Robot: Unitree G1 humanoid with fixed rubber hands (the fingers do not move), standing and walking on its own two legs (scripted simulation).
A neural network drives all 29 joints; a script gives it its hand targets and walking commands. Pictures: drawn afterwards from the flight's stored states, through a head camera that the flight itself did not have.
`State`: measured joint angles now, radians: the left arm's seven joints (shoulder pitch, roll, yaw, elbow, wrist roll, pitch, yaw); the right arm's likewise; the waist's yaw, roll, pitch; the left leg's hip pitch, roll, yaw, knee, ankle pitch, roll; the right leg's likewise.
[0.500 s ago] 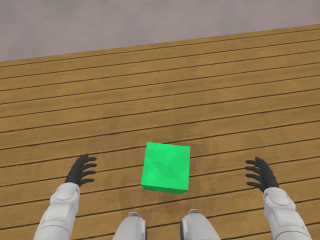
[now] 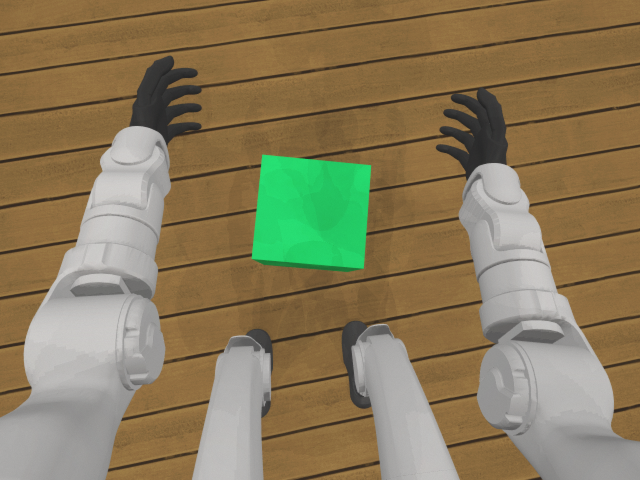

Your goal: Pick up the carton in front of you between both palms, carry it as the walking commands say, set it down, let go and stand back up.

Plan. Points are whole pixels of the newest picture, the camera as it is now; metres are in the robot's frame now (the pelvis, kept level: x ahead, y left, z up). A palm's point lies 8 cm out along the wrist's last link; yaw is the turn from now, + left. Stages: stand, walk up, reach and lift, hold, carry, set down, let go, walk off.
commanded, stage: reach and lift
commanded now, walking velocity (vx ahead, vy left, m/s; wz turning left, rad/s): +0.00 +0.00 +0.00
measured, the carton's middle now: (310, 221) +0.46 -0.02 -0.51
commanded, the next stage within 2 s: none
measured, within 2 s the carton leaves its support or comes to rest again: leaves its support in 1.66 s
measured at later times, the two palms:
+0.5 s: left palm (201, 199) +0.49 +0.17 -0.33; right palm (425, 216) +0.43 -0.22 -0.33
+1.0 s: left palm (224, 208) +0.49 +0.16 -0.45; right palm (405, 218) +0.45 -0.21 -0.44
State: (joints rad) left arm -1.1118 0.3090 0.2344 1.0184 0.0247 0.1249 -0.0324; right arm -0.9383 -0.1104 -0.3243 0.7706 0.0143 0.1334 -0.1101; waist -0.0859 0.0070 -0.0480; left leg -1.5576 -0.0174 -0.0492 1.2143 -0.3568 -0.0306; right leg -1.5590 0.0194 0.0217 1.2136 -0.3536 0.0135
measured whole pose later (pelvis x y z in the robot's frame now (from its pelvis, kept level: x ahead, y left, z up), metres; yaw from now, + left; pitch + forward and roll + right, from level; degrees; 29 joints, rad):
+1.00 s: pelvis -0.03 +0.01 -0.26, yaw -2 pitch +38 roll -1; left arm -1.34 0.40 -0.05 1.14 -0.24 -0.01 0.10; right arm -1.24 -0.29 -0.10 1.06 0.31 -0.02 -0.15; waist -0.06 -0.04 0.30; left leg -2.29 -0.03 -0.06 2.18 -0.56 -0.04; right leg -2.29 0.05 0.01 2.16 -0.53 0.04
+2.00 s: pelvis -0.04 +0.01 -0.22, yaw -1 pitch +39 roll +0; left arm -1.16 0.13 0.24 0.94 0.03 0.22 0.10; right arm -1.05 -0.06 -0.42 0.77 -0.02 0.23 -0.14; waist -0.03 0.01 -0.05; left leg -2.20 -0.10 -0.07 2.05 -0.55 -0.06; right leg -2.20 0.11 0.07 2.04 -0.53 0.08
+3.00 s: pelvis +0.05 +0.00 +0.06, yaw -1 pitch +24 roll +0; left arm -0.45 -0.09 0.28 0.64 0.15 0.26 0.06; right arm -0.42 0.12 -0.35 0.57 -0.14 0.27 -0.05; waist -0.02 -0.01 -0.23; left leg -1.04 -0.09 -0.13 1.06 -0.44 -0.03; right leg -1.05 0.09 0.13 1.07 -0.43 0.03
